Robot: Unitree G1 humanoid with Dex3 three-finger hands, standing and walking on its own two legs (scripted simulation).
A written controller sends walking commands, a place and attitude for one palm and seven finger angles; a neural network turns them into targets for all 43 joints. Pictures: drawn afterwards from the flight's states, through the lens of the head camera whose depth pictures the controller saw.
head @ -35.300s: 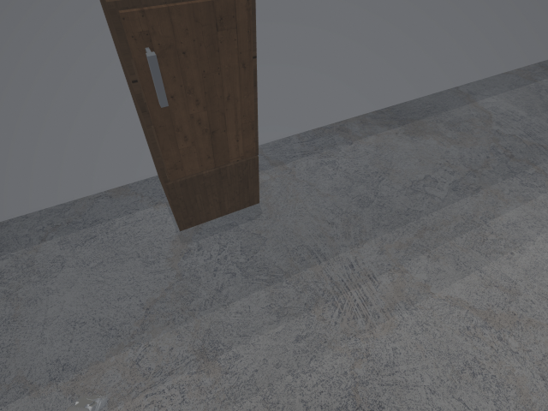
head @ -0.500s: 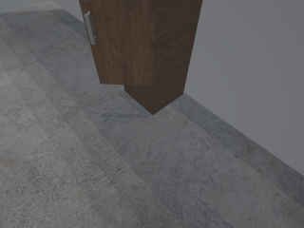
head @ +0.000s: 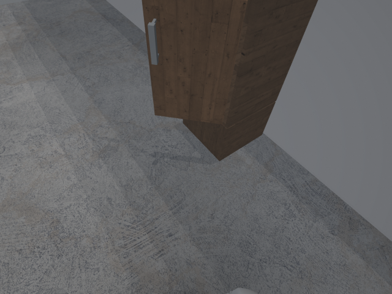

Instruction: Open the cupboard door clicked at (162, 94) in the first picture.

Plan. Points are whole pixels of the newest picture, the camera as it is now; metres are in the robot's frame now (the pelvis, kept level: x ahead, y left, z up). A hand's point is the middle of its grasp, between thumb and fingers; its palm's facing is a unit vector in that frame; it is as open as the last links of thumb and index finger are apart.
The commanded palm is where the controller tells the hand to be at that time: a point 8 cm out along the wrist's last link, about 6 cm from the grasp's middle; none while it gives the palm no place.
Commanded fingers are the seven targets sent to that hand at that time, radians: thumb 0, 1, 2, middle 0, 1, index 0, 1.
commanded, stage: take the last steps up to it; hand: left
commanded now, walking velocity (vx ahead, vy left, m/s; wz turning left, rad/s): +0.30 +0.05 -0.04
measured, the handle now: (154, 42) +0.95 +0.24 +0.00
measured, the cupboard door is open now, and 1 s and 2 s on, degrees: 45 45 45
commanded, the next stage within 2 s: come to a stop and stand still in 0.80 s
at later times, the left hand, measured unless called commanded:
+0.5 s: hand (129, 250) +0.23 +0.18 -0.15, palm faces +0.06 -0.97 -0.22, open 7.1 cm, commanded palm none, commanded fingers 0.00 0.90 0.90 -0.20 -0.30 -0.20 -0.30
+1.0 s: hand (131, 186) +0.41 +0.22 -0.16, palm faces +0.00 -0.98 -0.21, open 7.3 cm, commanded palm none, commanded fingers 0.00 0.90 0.90 -0.20 -0.30 -0.20 -0.30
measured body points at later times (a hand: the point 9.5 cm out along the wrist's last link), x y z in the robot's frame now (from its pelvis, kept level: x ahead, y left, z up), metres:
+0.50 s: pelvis +0.17 -0.01 +0.01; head +0.19 -0.02 +0.46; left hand +0.22 +0.23 -0.13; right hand +0.18 -0.24 -0.15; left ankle +0.21 +0.13 -0.68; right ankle +0.15 -0.10 -0.73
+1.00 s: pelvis +0.34 +0.03 +0.00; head +0.36 +0.03 +0.45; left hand +0.41 +0.27 -0.15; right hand +0.36 -0.20 -0.15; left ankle +0.35 +0.15 -0.73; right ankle +0.38 -0.07 -0.73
